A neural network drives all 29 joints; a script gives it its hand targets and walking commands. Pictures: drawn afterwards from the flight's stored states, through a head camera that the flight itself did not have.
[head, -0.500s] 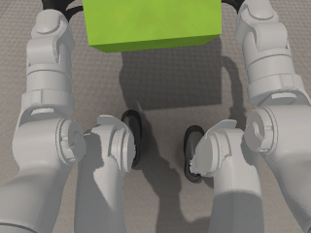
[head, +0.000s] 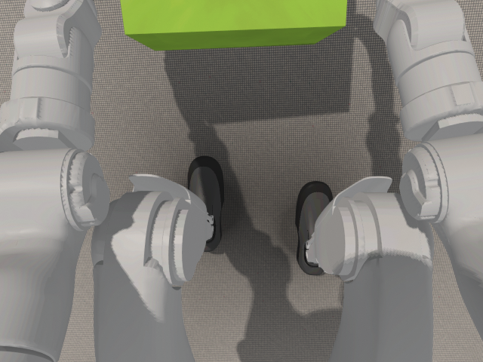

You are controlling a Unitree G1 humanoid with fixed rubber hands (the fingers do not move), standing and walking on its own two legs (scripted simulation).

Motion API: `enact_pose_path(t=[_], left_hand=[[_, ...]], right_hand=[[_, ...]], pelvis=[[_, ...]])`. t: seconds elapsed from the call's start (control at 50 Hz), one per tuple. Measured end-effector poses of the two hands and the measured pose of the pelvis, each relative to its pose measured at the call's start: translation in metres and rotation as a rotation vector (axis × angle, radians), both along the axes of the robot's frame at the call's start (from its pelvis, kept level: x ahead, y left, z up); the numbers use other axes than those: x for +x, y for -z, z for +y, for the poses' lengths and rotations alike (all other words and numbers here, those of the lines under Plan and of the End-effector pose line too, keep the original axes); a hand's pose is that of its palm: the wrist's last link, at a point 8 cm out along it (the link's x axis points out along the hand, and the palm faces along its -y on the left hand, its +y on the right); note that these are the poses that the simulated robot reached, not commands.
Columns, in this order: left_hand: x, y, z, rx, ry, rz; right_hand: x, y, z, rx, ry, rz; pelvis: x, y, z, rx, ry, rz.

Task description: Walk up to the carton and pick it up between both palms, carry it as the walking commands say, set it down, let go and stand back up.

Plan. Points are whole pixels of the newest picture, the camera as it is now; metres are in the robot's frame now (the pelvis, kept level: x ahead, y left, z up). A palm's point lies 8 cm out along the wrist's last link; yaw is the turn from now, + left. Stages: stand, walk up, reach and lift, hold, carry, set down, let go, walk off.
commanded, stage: set down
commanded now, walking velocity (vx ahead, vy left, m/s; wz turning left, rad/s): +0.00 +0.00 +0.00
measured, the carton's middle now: out of the picture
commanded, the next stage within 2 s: none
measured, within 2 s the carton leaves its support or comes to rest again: rests again in 0.30 s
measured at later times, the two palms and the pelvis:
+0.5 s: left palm out of the picture +0.52 +0.25 -0.18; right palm out of the picture +0.56 -0.12 -0.19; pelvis -0.01 +0.00 -0.01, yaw +0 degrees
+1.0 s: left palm out of the picture +0.52 +0.25 -0.19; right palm out of the picture +0.55 -0.12 -0.19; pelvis -0.01 +0.00 -0.01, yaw +0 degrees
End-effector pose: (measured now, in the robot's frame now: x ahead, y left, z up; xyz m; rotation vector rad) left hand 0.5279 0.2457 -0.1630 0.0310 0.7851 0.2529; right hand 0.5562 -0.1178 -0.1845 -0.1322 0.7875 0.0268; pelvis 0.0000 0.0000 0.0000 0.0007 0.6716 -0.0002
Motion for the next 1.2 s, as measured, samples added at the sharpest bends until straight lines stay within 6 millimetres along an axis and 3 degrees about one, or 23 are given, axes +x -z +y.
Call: enact_pose_path(t=[0.66,1.2], left_hand=[[-0.008,0.021,0.006,-0.011,-0.009,0.031],[-0.009,0.024,0.008,-0.046,0.003,0.032]], right_hand=[[0.0,0.006,0.002,0.049,-0.031,-0.008],[-0.001,0.011,-0.001,0.097,-0.041,-0.013]], pelvis=[[-0.007,0.01,0.002,0.0,0.001,-0.095],[-0.008,0.013,0.0,0.008,0.001,-0.128]])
